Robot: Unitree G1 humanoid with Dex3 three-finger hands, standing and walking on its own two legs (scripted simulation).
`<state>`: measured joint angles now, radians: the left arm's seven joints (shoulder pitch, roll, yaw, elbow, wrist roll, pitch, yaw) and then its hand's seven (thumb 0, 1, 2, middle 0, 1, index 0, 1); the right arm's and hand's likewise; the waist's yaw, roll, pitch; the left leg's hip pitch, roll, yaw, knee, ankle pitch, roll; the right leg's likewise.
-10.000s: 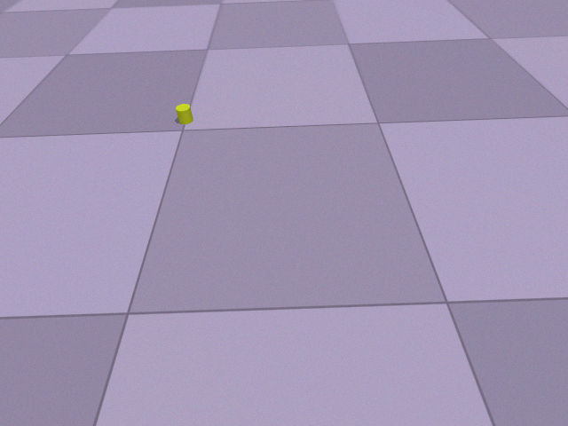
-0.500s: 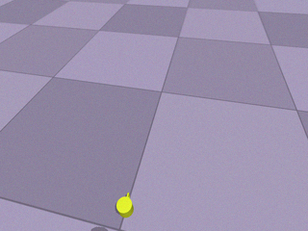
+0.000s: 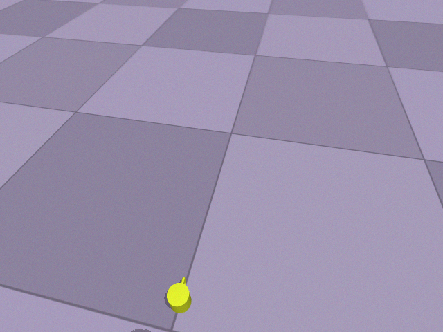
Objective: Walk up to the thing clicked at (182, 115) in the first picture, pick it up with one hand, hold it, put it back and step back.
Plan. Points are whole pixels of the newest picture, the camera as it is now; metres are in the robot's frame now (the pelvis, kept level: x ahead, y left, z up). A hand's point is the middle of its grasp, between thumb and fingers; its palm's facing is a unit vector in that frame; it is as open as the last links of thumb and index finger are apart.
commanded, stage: stand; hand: left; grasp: from above
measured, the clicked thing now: (180, 293) +0.43 +0.21 -0.73
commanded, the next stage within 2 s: rise first in 0.02 s
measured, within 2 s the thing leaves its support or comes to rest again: neither
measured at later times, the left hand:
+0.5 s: hand out of the picture +0.15 +0.25 -0.18, palm faces -0.07 -0.92 -0.37, open 11.4 cm
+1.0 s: hand out of the picture +0.12 +0.26 -0.25, palm faces -0.17 -0.87 -0.47, open 14.0 cm
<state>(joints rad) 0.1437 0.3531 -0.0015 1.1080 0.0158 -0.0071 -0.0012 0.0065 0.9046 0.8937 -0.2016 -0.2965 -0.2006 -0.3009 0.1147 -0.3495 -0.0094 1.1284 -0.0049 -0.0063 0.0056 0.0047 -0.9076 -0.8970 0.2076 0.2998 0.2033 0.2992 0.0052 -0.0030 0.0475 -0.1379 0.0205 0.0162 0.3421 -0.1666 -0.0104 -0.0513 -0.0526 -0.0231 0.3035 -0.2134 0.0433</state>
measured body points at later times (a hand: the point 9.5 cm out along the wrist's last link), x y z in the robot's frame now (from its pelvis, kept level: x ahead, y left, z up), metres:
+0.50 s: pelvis -0.01 +0.00 -0.03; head +0.04 +0.01 +0.41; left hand +0.15 +0.30 -0.15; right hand +0.08 -0.26 -0.15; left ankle +0.01 +0.12 -0.75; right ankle -0.03 -0.15 -0.75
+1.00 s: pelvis -0.01 +0.00 -0.10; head +0.09 +0.01 +0.33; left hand +0.13 +0.30 -0.21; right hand +0.16 -0.26 -0.20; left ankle +0.01 +0.12 -0.75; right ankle -0.03 -0.15 -0.75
